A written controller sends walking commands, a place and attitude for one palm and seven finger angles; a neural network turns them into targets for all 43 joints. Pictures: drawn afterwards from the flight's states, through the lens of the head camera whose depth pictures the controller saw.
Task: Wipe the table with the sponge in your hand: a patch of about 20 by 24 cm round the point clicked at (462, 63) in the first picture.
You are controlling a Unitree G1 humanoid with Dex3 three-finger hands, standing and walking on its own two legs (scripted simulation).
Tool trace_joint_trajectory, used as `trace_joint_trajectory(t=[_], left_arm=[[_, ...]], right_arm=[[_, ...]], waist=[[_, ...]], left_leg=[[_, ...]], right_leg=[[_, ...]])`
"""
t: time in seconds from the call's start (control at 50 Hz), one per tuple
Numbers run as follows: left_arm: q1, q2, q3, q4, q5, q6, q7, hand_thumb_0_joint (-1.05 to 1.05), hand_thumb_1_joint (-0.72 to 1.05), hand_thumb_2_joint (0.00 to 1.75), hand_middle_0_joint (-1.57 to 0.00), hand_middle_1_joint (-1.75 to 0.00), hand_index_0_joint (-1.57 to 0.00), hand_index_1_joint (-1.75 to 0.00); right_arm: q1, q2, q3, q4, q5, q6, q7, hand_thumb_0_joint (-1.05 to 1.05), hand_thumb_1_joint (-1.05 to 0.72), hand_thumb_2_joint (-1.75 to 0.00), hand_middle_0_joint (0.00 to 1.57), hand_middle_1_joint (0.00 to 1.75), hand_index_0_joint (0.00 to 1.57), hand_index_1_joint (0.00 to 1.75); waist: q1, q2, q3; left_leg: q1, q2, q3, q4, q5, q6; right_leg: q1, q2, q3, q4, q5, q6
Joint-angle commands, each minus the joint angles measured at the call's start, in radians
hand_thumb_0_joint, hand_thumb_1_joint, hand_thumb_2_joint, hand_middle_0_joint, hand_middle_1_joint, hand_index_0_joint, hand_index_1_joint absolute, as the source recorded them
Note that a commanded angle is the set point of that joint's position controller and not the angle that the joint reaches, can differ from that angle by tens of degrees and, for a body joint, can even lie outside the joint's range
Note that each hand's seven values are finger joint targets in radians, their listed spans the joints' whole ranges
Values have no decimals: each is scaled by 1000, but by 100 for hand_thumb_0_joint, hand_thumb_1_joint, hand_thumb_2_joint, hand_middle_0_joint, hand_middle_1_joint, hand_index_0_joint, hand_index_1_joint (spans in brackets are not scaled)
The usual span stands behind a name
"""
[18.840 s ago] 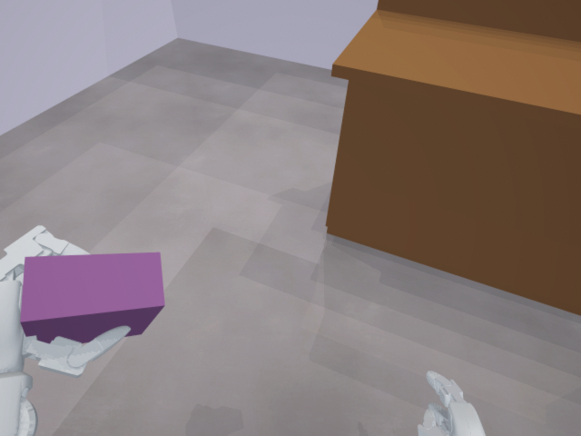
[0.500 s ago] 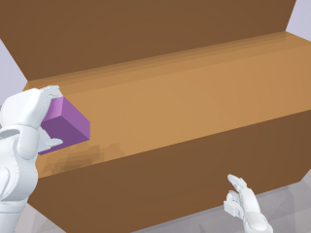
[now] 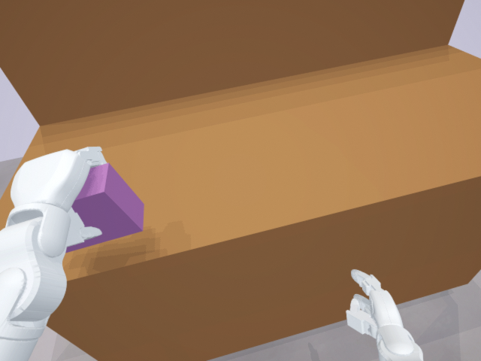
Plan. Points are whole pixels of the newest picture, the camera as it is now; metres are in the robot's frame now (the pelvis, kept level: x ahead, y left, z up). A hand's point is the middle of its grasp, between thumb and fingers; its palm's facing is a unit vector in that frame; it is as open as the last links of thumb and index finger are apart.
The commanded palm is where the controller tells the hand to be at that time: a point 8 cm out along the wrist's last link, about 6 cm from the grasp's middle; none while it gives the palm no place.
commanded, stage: move the sponge above the wiping area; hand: left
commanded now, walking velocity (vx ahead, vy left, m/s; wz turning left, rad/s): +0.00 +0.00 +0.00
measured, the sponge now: (92, 216) +0.25 +0.29 +0.15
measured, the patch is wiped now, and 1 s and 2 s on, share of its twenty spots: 0.00 0.00 0.00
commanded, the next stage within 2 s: none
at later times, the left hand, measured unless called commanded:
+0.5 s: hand (78, 202) +0.26 +0.30 +0.17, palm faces +0.05 -0.02 -1.00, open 9.8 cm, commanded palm +0.24 +0.31 +0.25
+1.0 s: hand (91, 187) +0.30 +0.31 +0.17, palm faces +0.06 -0.02 -1.00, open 9.8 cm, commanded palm +0.26 +0.32 +0.25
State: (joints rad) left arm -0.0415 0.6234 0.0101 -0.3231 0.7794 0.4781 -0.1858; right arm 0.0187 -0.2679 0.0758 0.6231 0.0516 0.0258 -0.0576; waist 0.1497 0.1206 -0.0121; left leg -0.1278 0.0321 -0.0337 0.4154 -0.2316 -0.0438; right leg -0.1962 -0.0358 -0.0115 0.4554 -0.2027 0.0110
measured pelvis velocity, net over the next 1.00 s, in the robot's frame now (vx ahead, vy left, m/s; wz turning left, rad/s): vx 0.00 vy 0.01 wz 0.01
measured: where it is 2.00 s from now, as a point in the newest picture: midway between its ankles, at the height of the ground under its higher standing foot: outside the picture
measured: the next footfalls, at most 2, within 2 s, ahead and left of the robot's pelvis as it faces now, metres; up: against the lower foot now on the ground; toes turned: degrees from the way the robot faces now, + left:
none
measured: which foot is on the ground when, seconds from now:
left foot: down 0.00-1.00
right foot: down 0.00-1.00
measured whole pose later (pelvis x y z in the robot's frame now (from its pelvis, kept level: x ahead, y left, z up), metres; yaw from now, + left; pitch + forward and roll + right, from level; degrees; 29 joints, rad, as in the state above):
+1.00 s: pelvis +0.00 +0.01 +0.00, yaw +1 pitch -2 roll +0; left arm -0.22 0.63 -0.02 -0.01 0.86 0.28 -0.18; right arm 0.07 -0.26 0.06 0.66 0.04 -0.02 -0.08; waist 0.12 0.10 0.01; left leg -0.13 0.02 -0.04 0.40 -0.22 -0.03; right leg -0.18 -0.05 -0.02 0.41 -0.18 0.02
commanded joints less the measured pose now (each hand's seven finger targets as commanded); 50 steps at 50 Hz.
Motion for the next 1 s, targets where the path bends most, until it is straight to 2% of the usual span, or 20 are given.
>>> trace_joint_trajectory(t=[0.0,0.04,0.12,0.14,0.26,0.34,0.38,0.44,0.5,0.54,0.56,0.6,0.64,0.7,0.74,0.8,0.84,0.88,0.94,0.98], left_arm=[[-368,305,194,-157,73,-32,66,0,10,130,-120,-160,-120,-160],[-431,317,196,-175,88,-37,70,0,10,130,-120,-160,-120,-160],[-386,317,200,-75,82,-46,71,0,10,130,-120,-160,-120,-160],[-389,340,223,-70,86,-38,66,0,10,130,-120,-160,-120,-160],[-377,319,186,44,66,-38,18,0,10,130,-120,-160,-120,-160],[-389,328,185,-48,73,-86,-9,0,10,130,-120,-160,-120,-160],[-367,320,182,-27,65,-125,-2,0,10,130,-120,-160,-120,-160],[-386,392,259,-26,78,-162,21,0,10,130,-120,-160,-120,-160],[-454,364,246,73,73,-183,64,0,10,130,-120,-160,-120,-160],[-498,376,258,39,75,-185,85,0,10,130,-120,-160,-120,-160],[-495,380,265,76,74,-184,101,0,10,130,-120,-160,-120,-160],[-487,341,229,131,73,-172,102,0,10,130,-120,-160,-120,-160],[-504,320,204,115,85,-156,92,0,10,130,-120,-160,-120,-160],[-495,270,134,159,86,-138,66,0,10,130,-120,-160,-120,-160],[-491,305,159,167,99,-127,47,0,10,130,-120,-160,-120,-160],[-574,261,92,199,112,-142,28,0,10,130,-120,-160,-120,-160],[-587,337,162,149,121,-166,32,0,10,130,-120,-160,-120,-160],[-606,320,153,133,121,-193,45,0,10,130,-120,-160,-120,-160],[-557,362,227,41,111,-209,74,0,10,130,-120,-160,-120,-160],[-525,346,235,123,106,-192,100,0,10,130,-120,-160,-120,-160]], right_arm=[[-216,-81,-40,-173,-10,-68,-3,0,-90,-90,20,30,20,30],[-251,-71,-32,-185,1,-80,-5,0,-90,-90,20,30,20,30],[-202,-84,-50,-153,-11,-77,-4,0,-90,-90,20,30,20,30],[-242,-80,-40,-164,-2,-85,-5,0,-90,-90,20,30,20,30],[-197,-99,-45,-152,-3,-77,-9,0,-90,-90,20,30,20,30],[-229,-84,-39,-184,4,-91,-10,0,-90,-90,20,30,20,30],[-173,-88,-50,-161,-10,-96,-13,0,-90,-90,20,30,20,30],[-189,-87,-44,-172,-6,-106,-21,0,-90,-90,20,30,20,30],[-139,-95,-57,-138,-12,-98,-24,0,-90,-90,20,30,20,30],[-186,-85,-48,-153,-4,-112,-26,0,-90,-90,20,30,20,30],[-141,-94,-57,-136,-16,-113,-25,0,-90,-90,20,30,20,30],[-143,-97,-61,-122,-11,-102,-22,0,-90,-90,20,30,20,30],[-192,-87,-50,-141,0,-109,-18,0,-90,-90,20,30,20,30],[-159,-104,-62,-126,-7,-97,-15,0,-90,-90,20,30,20,30],[-190,-100,-51,-145,1,-101,-17,0,-90,-90,20,30,20,30],[-150,-109,-59,-125,-2,-89,-20,0,-90,-90,20,30,20,30],[-173,-100,-51,-150,-1,-104,-25,0,-90,-90,20,30,20,30],[-139,-96,-58,-135,-12,-105,-25,0,-90,-90,20,30,20,30],[-173,-82,-50,-163,-13,-113,-17,0,-90,-90,20,30,20,30],[-128,-90,-60,-128,-19,-100,-10,0,-90,-90,20,30,20,30]], waist=[[-7,-27,-207],[-3,2,-219],[0,-48,-220],[4,-39,-222],[-16,-92,-192],[-15,-42,-239],[-23,-49,-223],[-10,-58,-215],[-21,-44,-176],[-8,9,-206],[-7,-11,-234],[-19,-20,-194],[-15,6,-206],[-31,-20,-196],[-26,-41,-197],[-52,-62,-180],[-33,-44,-232],[-35,-20,-264],[2,26,-293],[-7,-14,-260]], left_leg=[[-16,-65,49,-50,238,65],[3,-65,43,-48,239,67],[-12,-72,53,-45,253,67],[-8,-71,48,-41,244,67],[-53,-71,58,-39,196,69],[-15,-72,44,-31,207,75],[-11,-73,44,-32,210,79],[-10,-69,40,-33,190,77],[-31,-66,44,-57,173,65],[-8,-69,44,-53,181,64],[-15,-69,50,-54,202,61],[-25,-67,49,-68,184,59],[-19,-67,45,-68,184,60],[-31,-70,43,-76,168,63],[-35,-68,38,-72,157,67],[-31,-69,37,-85,132,68],[-7,-68,32,-73,151,74],[16,-71,32,-71,214,74],[27,-68,27,-66,271,71],[6,-62,41,-66,311,64]], right_leg=[[131,42,-25,-58,96,-59],[123,54,0,-64,81,-71],[145,37,-21,-61,125,-58],[139,48,8,-65,112,-67],[121,31,-18,-64,88,-47],[126,44,-9,-59,96,-54],[119,38,-28,-65,99,-49],[112,47,-8,-76,61,-58],[108,40,-37,-92,33,-55],[116,47,-11,-93,28,-69],[140,34,-29,-83,47,-65],[129,39,-36,-97,43,-61],[126,47,-23,-93,36,-70],[123,38,-45,-95,45,-59],[118,48,-29,-92,29,-65],[96,42,-54,-101,14,-57],[116,50,-34,-94,22,-67],[146,44,-46,-88,72,-69],[177,50,-31,-78,110,-80],[178,44,-48,-77,153,-74]])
